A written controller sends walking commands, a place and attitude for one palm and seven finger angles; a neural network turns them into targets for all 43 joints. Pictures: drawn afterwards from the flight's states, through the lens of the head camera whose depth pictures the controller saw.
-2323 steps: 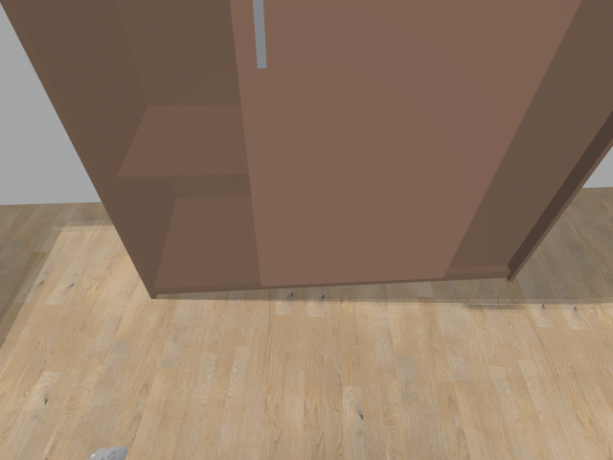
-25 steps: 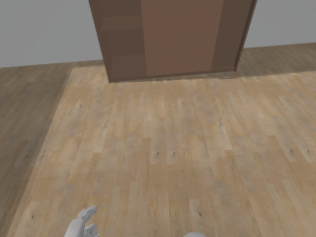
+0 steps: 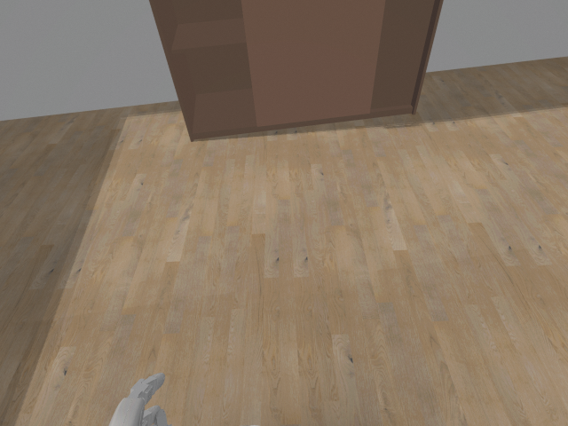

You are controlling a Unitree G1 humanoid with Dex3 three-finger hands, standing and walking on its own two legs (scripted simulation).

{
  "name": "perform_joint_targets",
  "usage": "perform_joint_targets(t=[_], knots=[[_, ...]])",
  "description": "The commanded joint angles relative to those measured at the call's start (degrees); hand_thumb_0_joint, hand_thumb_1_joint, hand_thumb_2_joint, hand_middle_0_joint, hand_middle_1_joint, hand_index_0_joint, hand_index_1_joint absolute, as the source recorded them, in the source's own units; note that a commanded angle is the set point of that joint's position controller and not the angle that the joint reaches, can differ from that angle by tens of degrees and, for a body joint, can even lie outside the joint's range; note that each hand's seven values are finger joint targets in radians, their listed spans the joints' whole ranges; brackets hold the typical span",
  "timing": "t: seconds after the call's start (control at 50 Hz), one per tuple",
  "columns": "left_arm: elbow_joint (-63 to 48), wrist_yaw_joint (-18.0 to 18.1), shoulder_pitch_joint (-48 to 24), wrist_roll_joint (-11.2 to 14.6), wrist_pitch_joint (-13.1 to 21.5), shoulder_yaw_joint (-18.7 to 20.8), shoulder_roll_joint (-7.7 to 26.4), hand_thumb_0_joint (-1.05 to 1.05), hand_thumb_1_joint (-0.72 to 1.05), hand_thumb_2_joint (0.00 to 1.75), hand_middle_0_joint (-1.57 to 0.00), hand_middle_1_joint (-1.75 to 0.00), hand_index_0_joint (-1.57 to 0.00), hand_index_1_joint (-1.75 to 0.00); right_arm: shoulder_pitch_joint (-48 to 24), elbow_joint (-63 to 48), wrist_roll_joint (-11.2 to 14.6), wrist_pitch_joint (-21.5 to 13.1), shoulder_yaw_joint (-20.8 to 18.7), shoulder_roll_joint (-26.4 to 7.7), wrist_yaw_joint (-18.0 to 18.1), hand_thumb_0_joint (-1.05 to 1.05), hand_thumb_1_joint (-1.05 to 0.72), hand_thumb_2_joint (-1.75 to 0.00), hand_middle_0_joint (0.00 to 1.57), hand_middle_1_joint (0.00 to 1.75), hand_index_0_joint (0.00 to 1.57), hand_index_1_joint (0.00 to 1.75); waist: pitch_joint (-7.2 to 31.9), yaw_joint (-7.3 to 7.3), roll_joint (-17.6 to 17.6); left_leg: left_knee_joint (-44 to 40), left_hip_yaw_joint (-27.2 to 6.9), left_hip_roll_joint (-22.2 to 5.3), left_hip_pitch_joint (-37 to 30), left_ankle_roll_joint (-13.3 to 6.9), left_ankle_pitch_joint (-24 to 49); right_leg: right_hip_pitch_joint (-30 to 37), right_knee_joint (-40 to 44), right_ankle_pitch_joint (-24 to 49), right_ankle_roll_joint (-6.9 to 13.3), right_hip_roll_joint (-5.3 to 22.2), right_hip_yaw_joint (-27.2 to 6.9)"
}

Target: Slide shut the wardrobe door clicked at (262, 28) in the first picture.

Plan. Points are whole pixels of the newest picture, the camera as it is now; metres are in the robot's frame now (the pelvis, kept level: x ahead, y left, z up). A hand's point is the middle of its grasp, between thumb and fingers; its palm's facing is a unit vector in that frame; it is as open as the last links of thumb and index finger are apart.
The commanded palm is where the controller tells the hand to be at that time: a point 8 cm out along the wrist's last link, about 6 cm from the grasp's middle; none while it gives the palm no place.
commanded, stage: stop stepping back and stand still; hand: right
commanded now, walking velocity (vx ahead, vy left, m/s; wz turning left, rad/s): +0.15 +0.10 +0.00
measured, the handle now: out of the picture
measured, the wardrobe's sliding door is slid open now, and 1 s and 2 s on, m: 0.41 0.41 0.41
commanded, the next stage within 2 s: let the arm hang, fingers relaxed in 0.38 s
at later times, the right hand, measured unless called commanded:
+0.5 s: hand out of the picture +0.17 -0.29 +0.20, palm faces +0.46 +0.76 -0.47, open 7.4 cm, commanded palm none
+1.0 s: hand out of the picture -0.01 -0.22 -0.17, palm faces +0.01 +0.97 -0.26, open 7.1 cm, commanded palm none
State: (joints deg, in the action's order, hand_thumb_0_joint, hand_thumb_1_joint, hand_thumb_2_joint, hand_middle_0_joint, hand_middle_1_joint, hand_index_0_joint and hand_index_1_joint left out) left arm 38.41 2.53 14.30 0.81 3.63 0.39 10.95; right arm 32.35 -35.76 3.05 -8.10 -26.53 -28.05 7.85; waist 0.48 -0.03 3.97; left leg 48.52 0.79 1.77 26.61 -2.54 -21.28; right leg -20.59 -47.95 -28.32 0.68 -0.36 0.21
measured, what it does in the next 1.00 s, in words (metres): steps on the spot: left foot, then left foot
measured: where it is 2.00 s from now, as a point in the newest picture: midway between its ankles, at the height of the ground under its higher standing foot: outside the picture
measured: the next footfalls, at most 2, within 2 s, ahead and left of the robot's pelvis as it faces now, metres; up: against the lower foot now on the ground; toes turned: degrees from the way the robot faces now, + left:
left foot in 0.22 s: +0.04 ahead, +0.08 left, +0.00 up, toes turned +2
left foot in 0.66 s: +0.03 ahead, +0.11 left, +0.00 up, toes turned -6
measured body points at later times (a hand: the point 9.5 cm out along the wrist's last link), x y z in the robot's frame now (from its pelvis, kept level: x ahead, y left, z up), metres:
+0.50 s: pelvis -0.04 -0.02 +0.01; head -0.05 -0.03 +0.46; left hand +0.10 +0.23 -0.07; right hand +0.14 -0.32 +0.22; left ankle -0.03 +0.07 -0.66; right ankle -0.02 -0.13 -0.70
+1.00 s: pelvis -0.08 -0.02 -0.01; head -0.05 -0.03 +0.44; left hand -0.05 +0.22 -0.14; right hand -0.01 -0.27 -0.15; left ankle -0.09 +0.08 -0.63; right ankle -0.09 -0.12 -0.70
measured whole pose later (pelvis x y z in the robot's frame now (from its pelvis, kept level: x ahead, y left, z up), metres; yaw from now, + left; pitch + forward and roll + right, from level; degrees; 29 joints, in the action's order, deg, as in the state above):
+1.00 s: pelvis -0.08 -0.02 -0.01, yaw +1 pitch -1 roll -2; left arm 44.5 3.3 21.6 -4.6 -2.1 0.6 10.0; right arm 15.2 47.3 -0.9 5.9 -2.7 -13.1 2.0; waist -4.7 -1.3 3.7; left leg 78.0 -5.7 5.6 33.7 1.9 -30.8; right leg -20.9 -50.6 -28.4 3.2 -4.6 1.7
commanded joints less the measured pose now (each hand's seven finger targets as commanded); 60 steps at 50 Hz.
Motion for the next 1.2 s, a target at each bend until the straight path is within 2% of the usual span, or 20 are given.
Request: perform_joint_targets(t=[0.0, 0.04, 0.14, 0.2, 0.24, 0.36, 0.4, 0.44, 0.46, 0.58, 0.62, 0.68, 0.72, 0.78, 0.86, 0.9, 0.94, 1.06, 1.12, 1.18], knots=[[-6.42, 2.29, -5.29, -2.09, 4.68, 1.6, 5.59, 0.0, 0.9, 0.9, -0.2, -0.3, -0.2, -0.3, -11.0, -5.9, -1.87, -5.38, -9.04, -11.32, 3.54, 0.0, -0.9, -0.9, 0.2, 0.3, 0.2, 0.3, 3.78, -3.16, -23.54, 23.7, -0.53, 2.8, 7.87, 1.19, -10.58, 9.95, 27.41, 36.85, 8.96, 14.3, -19.67], [-4.7, 0.27, -5.77, -1.18, 4.28, 1.3, 5.76, 0.0, 0.9, 0.9, -0.2, -0.3, -0.2, -0.3, -8.85, 0.65, -1.37, -5.1, -5.67, -7.29, 1.6, 0.0, -0.9, -0.9, 0.2, 0.3, 0.2, 0.3, -1.86, -2.28, -8.0, 23.37, -4.39, 0.8, 7.75, 1.59, -7.3, 4.93, 26.49, 34.45, 10.81, 16.85, -21.15], [-8.12, -1.26, -7.95, -0.3, 2.31, 1.15, 6.69, 0.0, 0.9, 0.9, -0.2, -0.3, -0.2, -0.3, -4.33, -2.46, -0.71, -3.69, -3.28, -5.59, 0.7, 0.0, -0.9, -0.9, 0.2, 0.3, 0.2, 0.3, 2.85, -0.48, -11.95, -17.27, 1.68, -1.05, -19.7, -0.84, -0.85, -6.08, 15.07, 13.91, 5.57, 10.08, -7.3], [-11.44, -0.85, -8.65, 0.81, 1.98, 2.53, 6.66, 0.0, 0.9, 0.9, -0.2, -0.3, -0.2, -0.3, -6.58, -5.06, 0.84, -2.71, -7.31, -10.21, 1.17, 0.0, -0.9, -0.9, 0.2, 0.3, 0.2, 0.3, 2.1, -1.4, 9.66, -30.27, -25.13, -19.26, -17.81, -12.83, 6.06, -16.84, -23.42, 3.92, -0.38, -1.4, -0.13], [-10.57, -0.79, -7.76, 0.88, 2.41, 3.48, 8.17, 0.0, 0.9, 0.9, -0.2, -0.3, -0.2, -0.3, -7.45, -5.8, 1.38, -2.12, -6.07, -9.49, 0.96, 0.0, -0.9, -0.9, 0.2, 0.3, 0.2, 0.3, -2.25, -1.26, 1.46, -32.2, -30.52, -21.17, -2.0, -14.75, -10.93, -13.33, -27.06, 6.64, -0.79, 2.66, -7.49], [-8.84, 2.24, -5.42, -0.18, 2.93, 1.34, 6.26, 0.0, 0.9, 0.9, -0.2, -0.3, -0.2, -0.3, -6.9, -10.49, -0.26, -3.25, -7.9, -10.58, 3.1, 0.0, -0.9, -0.9, 0.2, 0.3, 0.2, 0.3, 5.44, -1.02, -12.55, -10.91, -6.42, -7.93, 3.81, -4.38, -9.71, 13.66, 20.69, 9.38, 3.0, 2.22, 1.98], [-8.57, 2.76, -5.01, -0.78, 4.35, 1.52, 6.26, 0.0, 0.9, 0.9, -0.2, -0.3, -0.2, -0.3, -7.79, -8.39, -1.41, -4.34, -7.42, -9.47, 3.94, 0.0, -0.9, -0.9, 0.2, 0.3, 0.2, 0.3, 4.09, -2.11, -26.19, 13.89, 2.7, 4.11, 7.88, 1.29, -10.22, 13.76, 29.85, 19.3, 10.25, 13.67, -17.63], [-6.21, 1.42, -6.46, -1.47, 4.91, 0.93, 5.39, 0.0, 0.9, 0.9, -0.2, -0.3, -0.2, -0.3, -9.85, -3.91, -1.64, -5.18, -6.92, -9.21, 2.64, 0.0, -0.9, -0.9, 0.2, 0.3, 0.2, 0.3, -1.22, -2.3, -16.25, 19.39, -4.04, -0.07, 7.72, 1.56, -8.95, 6.24, 28.95, 29.03, 12.46, 17.6, -24.92], [-1.22, -1.83, -2.15, -3.18, 4.69, 4.75, 13.52, 0.0, 0.9, 0.9, -0.2, -0.3, -0.2, -0.3, -11.9, 34.93, -6.78, 4.34, 16.49, 12.44, -4.45, 0.0, -0.9, -0.9, 0.2, 0.3, 0.2, 0.3, -4.4, -6.99, -13.13, 22.8, -5.02, -3.47, 17.23, 1.78, -7.37, 4.75, 19.87, 40.93, 12.33, 19.65, -21.59], [-6.04, -0.79, -3.96, -4.83, -2.1, 3.31, 13.89, 0.0, 0.9, 0.9, -0.2, -0.3, -0.2, -0.3, -9.33, 55.64, -5.24, 9.43, 20.71, 12.53, -7.57, 0.0, -0.9, -0.9, 0.2, 0.3, 0.2, 0.3, 3.37, 3.0, -0.72, -3.55, -0.93, 1.44, -9.52, 2.17, -1.12, -4.11, 8.87, 26.72, 7.92, 10.93, -15.18], [-5.82, -1.27, -3.37, -3.9, -4.13, 2.48, 9.0, 0.0, 0.9, 0.9, -0.2, -0.3, -0.2, -0.3, -11.45, 59.69, -5.48, 9.11, 21.62, 7.97, -6.38, 0.0, -0.9, -0.9, 0.2, 0.3, 0.2, 0.3, -1.85, 2.84, 10.39, -19.04, -16.85, -7.12, -15.15, -5.08, 2.72, -18.68, -10.1, -0.63, 1.59, -3.04, -2.57], [-5.35, -2.02, -1.75, -3.12, -5.83, 3.21, 9.2, 0.0, 0.9, 0.9, -0.2, -0.3, -0.2, -0.3, -23.86, 61.01, -5.61, 8.79, 22.58, 5.88, -5.31, 0.0, -0.9, -0.9, 0.2, 0.3, 0.2, 0.3, -4.55, -1.77, 1.67, -28.9, -36.92, -15.28, 3.34, -13.94, -16.92, -15.47, -31.3, 6.57, -1.08, -1.05, -5.35], [-4.22, -2.1, -0.78, -2.98, -6.07, 3.9, 11.13, 0.0, 0.9, 0.9, -0.2, -0.3, -0.2, -0.3, -27.76, 64.75, -6.01, 8.72, 23.27, 7.42, -3.96, 0.0, -0.9, -0.9, 0.2, 0.3, 0.2, 0.3, -3.44, -3.39, 10.05, -25.73, -32.69, -14.55, 7.75, -12.9, -15.7, -12.43, -31.22, 7.59, -0.41, 1.31, -8.78], [-1.11, -1.53, 3.97, -3.18, -6.05, 3.48, 6.7, 0.0, 0.9, 0.9, -0.2, -0.3, -0.2, -0.3, -27.07, 67.53, -6.67, 8.57, 22.11, 10.47, -3.4, 0.0, -0.9, -0.9, 0.2, 0.3, 0.2, 0.3, 0.67, -4.83, -6.22, -14.51, -30.57, -13.55, 11.13, -11.28, -6.97, -2.45, -14.4, 5.12, 0.52, 2.6, -9.35], [3.08, 0.9, 11.78, -5.78, -4.67, 2.78, 6.74, 0.0, 0.9, 0.9, -0.2, -0.3, -0.2, -0.3, -19.11, 73.5, -4.28, 9.3, 22.42, 11.58, -3.61, 0.0, -0.9, -0.9, 0.2, 0.3, 0.2, 0.3, 5.84, -3.19, -24.45, 29.09, -1.29, 9.18, 11.63, 4.83, -13.97, 15.77, 23.8, 44.55, 4.28, 5.9, -11.14], [-1.78, 2.34, 3.31, -5.29, -3.44, 1.94, 7.41, 0.0, 0.9, 0.9, -0.2, -0.3, -0.2, -0.3, -20.2, 75.44, -3.99, 10.49, 21.81, 9.44, -4.77, 0.0, -0.9, -0.9, 0.2, 0.3, 0.2, 0.3, 0.55, -0.36, -17.12, 36.79, -10.49, 1.83, 12.7, 5.17, -11.06, 5.39, 15.32, 49.54, 12.61, 14.36, -28.55], [-3.99, 2.22, -2.06, -5.63, -2.55, 3.1, 11.11, 0.0, 0.9, 0.9, -0.2, -0.3, -0.2, -0.3, -19.34, 75.85, -3.91, 11.76, 22.37, 9.92, -5.85, 0.0, -0.9, -0.9, 0.2, 0.3, 0.2, 0.3, -3.48, 3.22, -1.06, 33.68, -11.6, 1.06, 8.36, 4.32, -9.13, -2.12, 16.0, 38.49, 13.96, 16.13, -27.04], [-3.88, 2.52, -1.42, -4.82, -4.11, 2.94, 9.77, 0.0, 0.9, 0.9, -0.2, -0.3, -0.2, -0.3, -12.83, 73.94, -4.85, 10.7, 23.75, 12.64, -6.57, 0.0, -0.9, -0.9, 0.2, 0.3, 0.2, 0.3, 4.03, 3.6, -4.74, -4.88, -0.8, 1.64, -5.89, 1.78, 7.35, 1.16, -9.74, 37.43, 7.12, 6.97, -14.53], [-3.91, 0.63, 6.51, -2.92, -5.48, 3.65, 3.79, 0.0, 0.9, 0.9, -0.2, -0.3, -0.2, -0.3, -19.0, 69.17, -5.6, 7.25, 24.15, 10.19, -4.57, 0.0, -0.9, -0.9, 0.2, 0.3, 0.2, 0.3, 3.91, -3.45, 1.83, -10.09, -27.37, -12.75, -15.21, -12.73, 44.17, -16.81, -36.28, 0.35, -0.59, -6.25, -5.48], [-5.69, -0.14, 2.69, -3.57, -5.97, 4.19, 4.12, 0.0, 0.9, 0.9, -0.2, -0.3, -0.2, -0.3, -28.73, 64.82, -7.33, 6.47, 23.67, 10.1, -2.79, 0.0, -0.9, -0.9, 0.2, 0.3, 0.2, 0.3, 0.9, -5.72, -4.38, -5.62, -33.39, -16.47, -0.87, -15.81, 22.81, -20.33, -46.94, 5.27, -2.35, -2.42, -9.64]])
